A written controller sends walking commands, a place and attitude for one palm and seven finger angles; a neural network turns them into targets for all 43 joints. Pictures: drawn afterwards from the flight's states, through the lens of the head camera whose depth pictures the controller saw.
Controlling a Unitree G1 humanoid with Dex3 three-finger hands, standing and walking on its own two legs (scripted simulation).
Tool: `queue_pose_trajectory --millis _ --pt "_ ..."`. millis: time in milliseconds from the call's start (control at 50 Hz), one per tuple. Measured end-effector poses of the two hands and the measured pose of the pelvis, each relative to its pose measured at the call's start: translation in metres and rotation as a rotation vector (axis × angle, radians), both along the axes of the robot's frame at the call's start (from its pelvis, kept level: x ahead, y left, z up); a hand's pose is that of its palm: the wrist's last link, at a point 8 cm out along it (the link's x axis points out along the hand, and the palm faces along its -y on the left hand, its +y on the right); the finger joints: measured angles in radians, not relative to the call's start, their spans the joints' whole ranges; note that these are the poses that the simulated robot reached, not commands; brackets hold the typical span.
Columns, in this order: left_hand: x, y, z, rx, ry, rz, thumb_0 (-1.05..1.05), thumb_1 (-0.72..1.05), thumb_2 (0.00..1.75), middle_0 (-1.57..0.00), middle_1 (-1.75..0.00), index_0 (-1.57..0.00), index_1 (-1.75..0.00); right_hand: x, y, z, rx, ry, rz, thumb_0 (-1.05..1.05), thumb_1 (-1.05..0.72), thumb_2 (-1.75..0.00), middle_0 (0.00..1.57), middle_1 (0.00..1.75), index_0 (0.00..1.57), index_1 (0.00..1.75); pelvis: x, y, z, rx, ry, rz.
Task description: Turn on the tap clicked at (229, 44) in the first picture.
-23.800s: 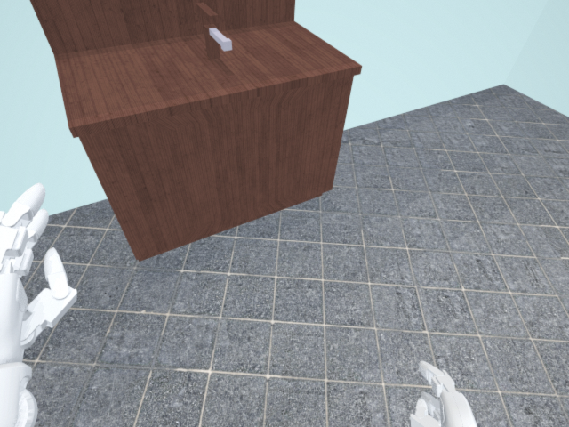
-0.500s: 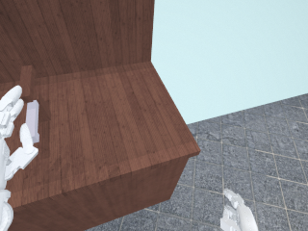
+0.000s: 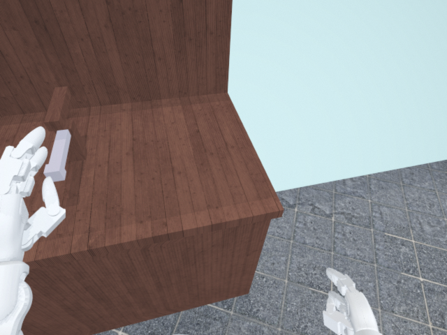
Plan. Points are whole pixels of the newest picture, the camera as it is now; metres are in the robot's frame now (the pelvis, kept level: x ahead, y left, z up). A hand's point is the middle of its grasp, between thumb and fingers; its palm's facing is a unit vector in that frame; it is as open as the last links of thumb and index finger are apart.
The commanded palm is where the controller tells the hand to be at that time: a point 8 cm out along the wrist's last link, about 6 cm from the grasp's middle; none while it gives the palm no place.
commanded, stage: turn the palm inward beside the body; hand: left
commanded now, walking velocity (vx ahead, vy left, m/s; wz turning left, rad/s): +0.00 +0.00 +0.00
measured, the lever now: (55, 172) +0.37 +0.39 +0.06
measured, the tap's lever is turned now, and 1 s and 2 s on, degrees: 0 0 0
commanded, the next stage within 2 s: reach beside the lever's end, fingers flat in 1.80 s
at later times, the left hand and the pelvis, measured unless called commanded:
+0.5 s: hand (86, 195) +0.25 +0.23 +0.16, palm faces +0.45 -0.84 -0.30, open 7.4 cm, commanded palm +0.20 +0.27 +0.17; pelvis +0.05 -0.03 -0.01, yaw -1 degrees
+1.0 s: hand (86, 220) +0.23 +0.23 +0.14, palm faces +0.46 -0.87 -0.18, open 7.5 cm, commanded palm +0.18 +0.27 +0.15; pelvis +0.04 -0.01 +0.00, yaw +0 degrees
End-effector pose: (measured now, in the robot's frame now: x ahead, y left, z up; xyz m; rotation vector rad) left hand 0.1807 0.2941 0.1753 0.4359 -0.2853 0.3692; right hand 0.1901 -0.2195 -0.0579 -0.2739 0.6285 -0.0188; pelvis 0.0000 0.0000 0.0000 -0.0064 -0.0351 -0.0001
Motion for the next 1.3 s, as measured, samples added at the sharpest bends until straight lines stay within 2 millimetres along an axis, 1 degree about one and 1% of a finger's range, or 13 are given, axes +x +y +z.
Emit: queue_pose_trajectory --millis 60,100,160,220,280,340,440,520,620,700,840,1060,1300 --pt "-0.006 0.006 0.016 0.005 -0.100 0.076 0.02 0.89 0.90 -0.21 -0.30 -0.21 -0.30 -0.001 -0.003 -0.009 0.012 0.017 0.020 0.01 -0.90 -0.90 0.20 0.30 0.20 0.30 -0.004 -0.012 -0.004 -0.007 -0.004 0.021" --pt "-0.004 0.009 0.020 -0.019 -0.095 0.109 0.02 0.89 0.90 -0.21 -0.30 -0.21 -0.30 -0.002 -0.006 -0.016 0.024 0.025 0.023 0.01 -0.90 -0.90 0.20 0.30 0.20 0.30 -0.005 -0.017 -0.006 -0.008 -0.008 0.029" --pt "0.005 0.005 0.013 -0.064 0.016 0.115 0.02 0.89 0.90 -0.21 -0.30 -0.20 -0.30 -0.001 -0.012 -0.024 0.052 0.022 0.002 0.01 -0.90 -0.90 0.20 0.30 0.20 0.30 -0.005 -0.023 -0.006 -0.006 -0.012 0.026" --pt "0.017 -0.010 0.000 -0.077 0.146 0.077 0.02 0.90 0.90 -0.20 -0.30 -0.20 -0.30 0.000 -0.019 -0.028 0.074 0.006 -0.033 0.01 -0.90 -0.90 0.20 0.30 0.20 0.30 -0.002 -0.027 -0.006 0.000 -0.002 0.011" --pt "0.024 -0.027 -0.007 -0.074 0.173 0.027 0.02 0.90 0.90 -0.20 -0.30 -0.20 -0.30 0.001 -0.029 -0.029 0.084 -0.007 -0.072 0.01 -0.90 -0.90 0.20 0.30 0.20 0.30 0.006 -0.030 -0.008 0.005 0.020 -0.011" --pt "0.026 -0.035 -0.003 -0.079 0.105 0.008 0.02 0.89 0.90 -0.21 -0.30 -0.20 -0.30 0.001 -0.041 -0.031 0.071 0.006 -0.103 0.01 -0.90 -0.90 0.20 0.30 0.20 0.30 0.017 -0.035 -0.009 0.008 0.041 -0.019" --pt "0.027 -0.027 0.004 -0.089 0.035 0.066 0.02 0.89 0.90 -0.21 -0.30 -0.21 -0.30 0.004 -0.057 -0.033 0.033 0.043 -0.129 0.01 -0.90 -0.90 0.20 0.30 0.20 0.30 0.038 -0.036 -0.009 0.012 0.063 -0.018" --pt "0.030 -0.021 -0.006 -0.131 0.117 0.097 0.02 0.89 0.90 -0.21 -0.30 -0.20 -0.30 0.013 -0.062 -0.032 0.011 0.041 -0.139 0.01 -0.90 -0.90 0.20 0.30 0.20 0.30 0.051 -0.033 -0.007 0.018 0.075 -0.015" --pt "0.034 -0.028 -0.021 -0.175 0.175 0.071 0.02 0.90 0.90 -0.20 -0.30 -0.20 -0.30 0.029 -0.056 -0.025 0.003 0.004 -0.131 0.01 -0.90 -0.90 0.20 0.30 0.20 0.30 0.059 -0.027 -0.005 0.020 0.090 -0.013" --pt "0.033 -0.035 -0.019 -0.178 0.122 0.042 0.02 0.89 0.90 -0.21 -0.30 -0.20 -0.30 0.040 -0.045 -0.019 0.014 -0.032 -0.107 0.01 -0.90 -0.90 0.20 0.30 0.20 0.30 0.061 -0.022 -0.006 0.017 0.098 -0.011" --pt "0.020 -0.024 -0.017 -0.214 0.092 0.093 0.02 0.89 0.90 -0.21 -0.30 -0.20 -0.30 0.047 -0.018 -0.014 0.058 -0.065 -0.083 0.01 -0.90 -0.90 0.20 0.30 0.20 0.30 0.056 -0.013 -0.006 0.008 0.083 -0.011" --pt "-0.003 -0.029 -0.030 -0.277 0.134 0.107 0.02 0.90 0.90 -0.20 -0.30 -0.20 -0.30 0.033 0.008 -0.007 0.068 -0.093 -0.033 0.01 -0.90 -0.90 0.20 0.30 0.20 0.30 0.033 -0.004 -0.005 -0.001 0.049 -0.003" --pt "-0.028 -0.033 -0.036 -0.334 0.148 0.151 0.02 0.90 0.90 -0.20 -0.30 -0.20 -0.30 0.014 0.003 -0.009 0.056 -0.096 -0.039 0.01 -0.90 -0.90 0.20 0.30 0.20 0.30 0.017 -0.007 -0.007 -0.005 0.024 0.001"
